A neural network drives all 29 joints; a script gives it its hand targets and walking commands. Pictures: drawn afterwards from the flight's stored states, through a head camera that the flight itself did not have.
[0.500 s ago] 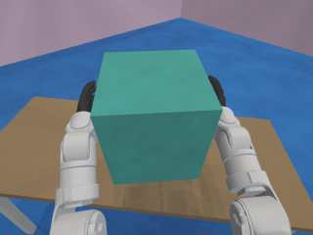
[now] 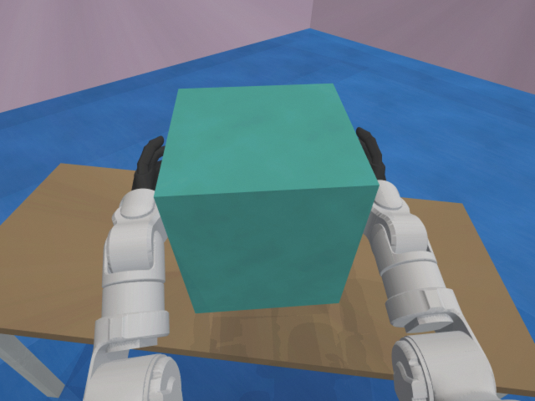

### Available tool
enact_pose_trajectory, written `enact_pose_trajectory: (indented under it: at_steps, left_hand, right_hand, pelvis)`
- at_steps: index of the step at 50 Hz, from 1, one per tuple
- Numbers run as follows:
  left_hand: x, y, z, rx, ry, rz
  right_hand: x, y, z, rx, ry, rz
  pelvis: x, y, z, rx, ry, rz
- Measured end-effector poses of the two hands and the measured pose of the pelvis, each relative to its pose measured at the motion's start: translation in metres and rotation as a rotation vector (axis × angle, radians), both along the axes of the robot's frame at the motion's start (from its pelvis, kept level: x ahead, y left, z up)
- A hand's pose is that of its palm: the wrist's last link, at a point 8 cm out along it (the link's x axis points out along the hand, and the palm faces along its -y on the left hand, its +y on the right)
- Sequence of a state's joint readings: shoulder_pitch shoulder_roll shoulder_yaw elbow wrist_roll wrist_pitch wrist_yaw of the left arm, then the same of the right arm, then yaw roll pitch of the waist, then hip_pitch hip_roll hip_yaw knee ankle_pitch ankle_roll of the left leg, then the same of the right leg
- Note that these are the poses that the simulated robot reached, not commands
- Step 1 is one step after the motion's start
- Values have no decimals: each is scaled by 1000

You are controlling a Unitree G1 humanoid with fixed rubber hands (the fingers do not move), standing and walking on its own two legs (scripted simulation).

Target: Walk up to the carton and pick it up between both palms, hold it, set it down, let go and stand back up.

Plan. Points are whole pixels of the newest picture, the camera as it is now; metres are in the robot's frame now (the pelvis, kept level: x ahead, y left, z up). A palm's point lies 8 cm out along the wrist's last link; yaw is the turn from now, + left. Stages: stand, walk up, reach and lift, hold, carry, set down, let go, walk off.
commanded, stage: hold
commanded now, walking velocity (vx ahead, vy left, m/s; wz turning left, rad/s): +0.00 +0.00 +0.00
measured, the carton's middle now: (262, 201) +0.36 +0.00 +0.15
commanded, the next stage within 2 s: none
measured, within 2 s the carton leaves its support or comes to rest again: neither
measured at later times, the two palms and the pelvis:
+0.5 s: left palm (148, 193) +0.36 +0.16 +0.17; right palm (368, 183) +0.37 -0.16 +0.18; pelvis +0.01 +0.00 +0.00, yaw +0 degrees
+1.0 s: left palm (148, 193) +0.36 +0.16 +0.17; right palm (369, 183) +0.36 -0.16 +0.18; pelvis +0.00 +0.00 +0.00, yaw +0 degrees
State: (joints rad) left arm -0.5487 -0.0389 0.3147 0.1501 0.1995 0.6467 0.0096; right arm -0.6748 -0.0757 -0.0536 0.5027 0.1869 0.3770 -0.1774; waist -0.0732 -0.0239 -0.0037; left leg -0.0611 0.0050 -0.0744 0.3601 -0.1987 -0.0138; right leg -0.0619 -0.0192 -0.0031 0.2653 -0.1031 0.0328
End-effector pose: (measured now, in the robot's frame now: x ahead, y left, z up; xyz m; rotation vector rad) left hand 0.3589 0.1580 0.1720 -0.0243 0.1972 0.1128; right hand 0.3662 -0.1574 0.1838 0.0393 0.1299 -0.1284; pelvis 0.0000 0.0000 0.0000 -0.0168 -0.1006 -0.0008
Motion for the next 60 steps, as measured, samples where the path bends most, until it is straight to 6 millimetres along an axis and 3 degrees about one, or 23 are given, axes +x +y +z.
enact_pose_trajectory:
  at_steps: [22, 60]
  left_hand:
    - [-1, 1, -2, 2, -9, 5]
    - [-1, 0, -1, -1, 4, 2]
  right_hand:
    - [0, 1, -2, 6, -9, 4]
    - [0, 0, -1, 3, 4, 0]
  pelvis:
    - [8, 1, 0, -4, -5, 2]
    - [-1, -1, 0, 1, 0, 3]
